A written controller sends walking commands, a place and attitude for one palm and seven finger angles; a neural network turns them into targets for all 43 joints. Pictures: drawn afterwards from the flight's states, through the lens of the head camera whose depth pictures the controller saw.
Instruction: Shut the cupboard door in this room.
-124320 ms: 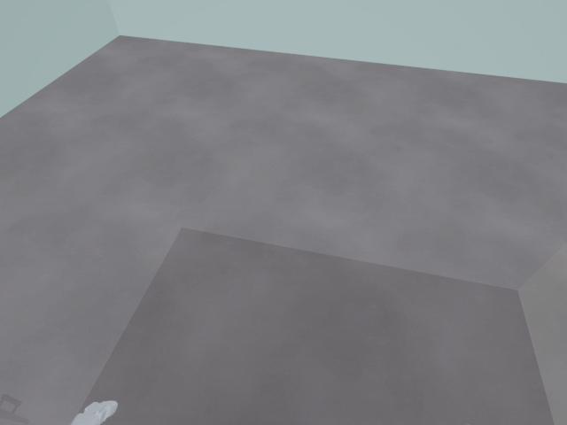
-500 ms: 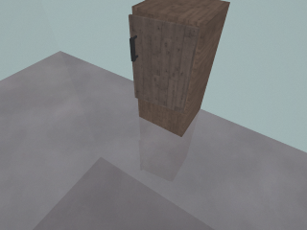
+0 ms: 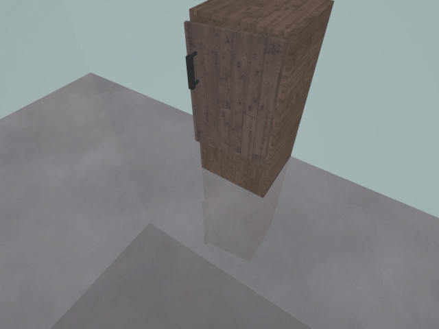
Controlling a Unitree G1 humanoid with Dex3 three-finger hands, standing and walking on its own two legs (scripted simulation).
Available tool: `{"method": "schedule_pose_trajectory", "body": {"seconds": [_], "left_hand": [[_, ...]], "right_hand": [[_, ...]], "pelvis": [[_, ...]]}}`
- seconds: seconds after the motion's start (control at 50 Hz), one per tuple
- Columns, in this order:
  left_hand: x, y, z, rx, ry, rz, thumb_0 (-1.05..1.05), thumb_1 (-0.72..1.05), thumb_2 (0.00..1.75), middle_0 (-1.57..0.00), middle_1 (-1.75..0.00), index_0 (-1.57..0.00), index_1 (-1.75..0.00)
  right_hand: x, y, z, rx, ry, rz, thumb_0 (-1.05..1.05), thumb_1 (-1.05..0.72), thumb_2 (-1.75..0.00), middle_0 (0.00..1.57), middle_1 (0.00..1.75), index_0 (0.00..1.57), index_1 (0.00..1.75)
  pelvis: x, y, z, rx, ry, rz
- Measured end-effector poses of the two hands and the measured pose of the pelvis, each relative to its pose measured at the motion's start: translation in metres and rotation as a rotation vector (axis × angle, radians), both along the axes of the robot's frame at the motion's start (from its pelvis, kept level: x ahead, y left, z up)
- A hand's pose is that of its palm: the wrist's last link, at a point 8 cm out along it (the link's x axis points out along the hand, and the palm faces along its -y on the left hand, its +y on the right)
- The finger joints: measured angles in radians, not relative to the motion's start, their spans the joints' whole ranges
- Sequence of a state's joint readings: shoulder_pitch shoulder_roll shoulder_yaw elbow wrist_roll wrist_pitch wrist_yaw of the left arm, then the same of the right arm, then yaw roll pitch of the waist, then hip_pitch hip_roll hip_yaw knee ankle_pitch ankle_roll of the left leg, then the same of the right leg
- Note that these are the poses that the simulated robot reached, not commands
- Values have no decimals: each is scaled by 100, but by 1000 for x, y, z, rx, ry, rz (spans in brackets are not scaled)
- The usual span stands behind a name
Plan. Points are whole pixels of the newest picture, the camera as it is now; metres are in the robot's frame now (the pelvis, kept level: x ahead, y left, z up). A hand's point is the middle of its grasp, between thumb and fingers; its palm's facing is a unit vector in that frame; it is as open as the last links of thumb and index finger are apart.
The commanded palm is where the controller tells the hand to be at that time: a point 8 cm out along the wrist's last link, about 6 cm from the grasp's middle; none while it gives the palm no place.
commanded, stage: walk to a spot facing it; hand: left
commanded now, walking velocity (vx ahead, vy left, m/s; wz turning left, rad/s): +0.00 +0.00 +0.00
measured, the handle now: (193, 70) +1.04 +0.17 -0.06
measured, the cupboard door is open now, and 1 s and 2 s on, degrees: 7 7 7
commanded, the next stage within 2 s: turn to face it in 1.76 s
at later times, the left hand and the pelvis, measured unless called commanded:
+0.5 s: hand out of the picture +0.01 +0.21 -0.19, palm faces +0.16 -0.96 -0.23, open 7.4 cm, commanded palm none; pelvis -0.02 +0.01 -0.01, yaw +10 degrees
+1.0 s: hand out of the picture +0.00 +0.25 -0.15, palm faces +0.46 -0.84 -0.30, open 7.4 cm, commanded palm none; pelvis +0.01 +0.01 -0.02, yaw +28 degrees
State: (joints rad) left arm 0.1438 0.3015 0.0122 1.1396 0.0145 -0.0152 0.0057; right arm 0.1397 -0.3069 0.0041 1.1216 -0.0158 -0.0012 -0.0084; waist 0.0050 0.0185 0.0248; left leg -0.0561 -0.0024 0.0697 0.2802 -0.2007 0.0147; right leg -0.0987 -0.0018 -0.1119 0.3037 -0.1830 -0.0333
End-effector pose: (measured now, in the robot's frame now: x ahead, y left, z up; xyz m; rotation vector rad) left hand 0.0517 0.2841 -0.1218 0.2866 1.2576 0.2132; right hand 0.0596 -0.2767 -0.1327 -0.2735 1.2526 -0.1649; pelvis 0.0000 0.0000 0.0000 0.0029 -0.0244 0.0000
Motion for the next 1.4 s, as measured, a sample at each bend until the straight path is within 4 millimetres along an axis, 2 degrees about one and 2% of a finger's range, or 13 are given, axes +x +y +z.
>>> {"method": "schedule_pose_trajectory", "body": {"seconds": [0.2,0.3,0.38,0.48,0.62,0.72,0.84,0.98,1.06,1.14,1.26,1.32,1.4], "left_hand": [[10,-10,-1,-8,-16,-5,1,91,90,-20,-30,-20,-30],[4,-22,-8,-25,-21,32,1,91,90,-20,-30,-20,-30],[-13,-31,-18,-54,-26,82,1,91,90,-20,-30,-20,-30],[-49,-31,-31,-92,3,155,1,90,90,-20,-30,-20,-30],[-91,-2,-57,-124,40,261,1,90,90,-21,-30,-20,-30],[-99,17,-39,-94,14,323,1,91,90,-20,-30,-20,-30],[-90,25,-12,-48,-73,360,1,91,90,-20,-30,-20,-29],[-75,7,0,10,-175,415,1,91,90,-20,-30,-20,-30],[-95,-18,7,3,-140,519,1,91,90,-20,-30,-20,-30],[-117,-44,7,-39,-48,607,1,91,90,-20,-30,-20,-30],[-146,-84,-5,-119,63,774,1,91,90,-20,-30,-20,-30],[-160,-103,-11,-174,134,859,1,91,90,-20,-30,-20,-30],[-174,-117,-20,-258,243,948,1,91,90,-20,-30,-20,-30]], "right_hand": [[2,-8,1,-7,4,1,1,-91,-90,20,30,20,30],[-6,0,-7,17,47,11,1,-91,-90,20,30,20,30],[-14,15,-16,41,94,30,1,-91,-90,20,30,20,30],[-15,39,-17,60,122,60,1,-91,-90,20,30,20,30],[-7,77,-28,52,92,148,1,-91,-90,20,30,20,30],[-10,91,-22,49,116,213,1,-91,-90,20,30,20,30],[6,89,-17,64,119,273,1,-91,-90,20,30,20,30],[54,67,-30,71,121,342,1,-90,-90,20,30,20,30],[106,72,-22,75,94,426,1,-91,-90,20,30,20,30],[163,95,-11,97,27,501,1,-91,-90,19,30,20,30],[236,161,-11,105,8,666,1,-91,-90,19,30,19,30],[269,213,-14,123,-10,764,1,-91,-90,19,30,19,30],[309,297,-16,166,-81,879,1,-91,-90,19,30,19,30]], "pelvis": [[3,-7,0,2,3,7],[0,-9,-4,4,8,41],[-6,-8,-9,-5,-1,88],[-14,2,-13,-5,-17,152],[-26,31,-32,-16,2,245],[-30,38,-22,-16,32,301],[-21,34,-10,-23,55,374],[5,13,-17,4,53,474],[24,12,-7,27,48,533],[44,18,1,39,55,594],[72,39,-3,26,49,701],[85,57,-9,15,47,738],[102,90,-20,9,48,770]]}}
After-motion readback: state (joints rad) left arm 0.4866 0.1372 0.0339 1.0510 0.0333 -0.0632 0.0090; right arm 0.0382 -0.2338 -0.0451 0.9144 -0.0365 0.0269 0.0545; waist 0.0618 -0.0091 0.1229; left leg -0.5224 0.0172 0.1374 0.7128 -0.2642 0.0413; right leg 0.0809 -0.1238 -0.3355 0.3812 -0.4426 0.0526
